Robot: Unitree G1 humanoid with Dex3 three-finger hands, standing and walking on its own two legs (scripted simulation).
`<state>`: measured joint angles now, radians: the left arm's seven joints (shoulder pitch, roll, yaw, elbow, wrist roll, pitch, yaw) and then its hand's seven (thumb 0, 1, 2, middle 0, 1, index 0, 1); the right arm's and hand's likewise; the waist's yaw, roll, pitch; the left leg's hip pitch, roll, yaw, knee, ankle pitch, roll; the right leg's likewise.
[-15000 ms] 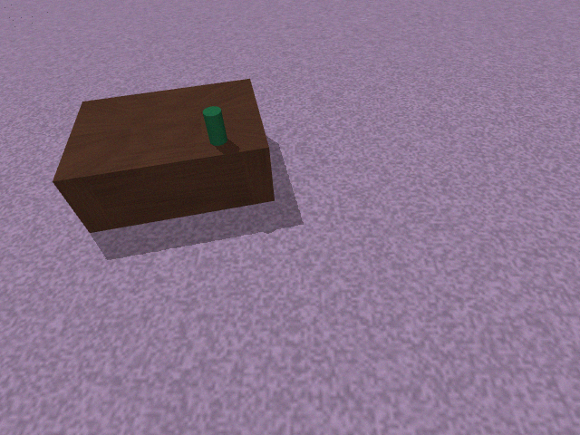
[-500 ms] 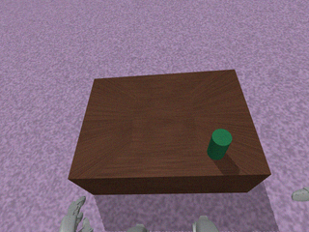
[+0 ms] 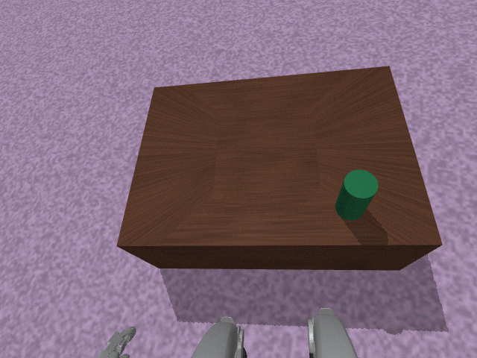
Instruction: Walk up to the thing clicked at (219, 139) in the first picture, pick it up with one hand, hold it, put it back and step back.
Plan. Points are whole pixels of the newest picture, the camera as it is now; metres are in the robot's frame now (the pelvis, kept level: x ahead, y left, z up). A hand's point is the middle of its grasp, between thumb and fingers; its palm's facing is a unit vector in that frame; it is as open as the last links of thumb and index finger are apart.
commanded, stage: go down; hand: right
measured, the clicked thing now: (354, 196) +0.51 -0.21 -0.28
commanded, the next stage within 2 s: approach in 0.30 s
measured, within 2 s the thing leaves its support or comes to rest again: neither
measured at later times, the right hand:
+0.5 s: hand out of the picture +0.40 -0.39 +0.00, palm faces +0.21 +0.97 -0.09, open 17.3 cm
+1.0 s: hand (416, 204) +0.46 -0.33 -0.22, palm faces +0.14 +0.99 +0.01, open 17.3 cm
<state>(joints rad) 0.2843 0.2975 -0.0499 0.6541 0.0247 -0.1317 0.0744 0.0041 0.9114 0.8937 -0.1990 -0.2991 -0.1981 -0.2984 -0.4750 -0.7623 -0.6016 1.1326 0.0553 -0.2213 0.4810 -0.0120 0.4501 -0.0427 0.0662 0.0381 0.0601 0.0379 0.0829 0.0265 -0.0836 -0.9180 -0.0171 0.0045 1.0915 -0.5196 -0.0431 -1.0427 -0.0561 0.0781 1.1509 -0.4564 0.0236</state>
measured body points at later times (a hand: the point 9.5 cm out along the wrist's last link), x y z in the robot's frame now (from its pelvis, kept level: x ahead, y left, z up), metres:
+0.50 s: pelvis +0.00 -0.01 -0.01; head +0.14 -0.07 +0.41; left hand +0.08 +0.26 -0.10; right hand +0.38 -0.44 +0.00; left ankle +0.00 +0.15 -0.65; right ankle +0.05 -0.13 -0.65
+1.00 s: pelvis -0.05 -0.01 -0.23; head +0.18 -0.07 +0.15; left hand +0.05 +0.26 -0.33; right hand +0.44 -0.38 -0.22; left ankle +0.00 +0.15 -0.65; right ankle +0.04 -0.13 -0.65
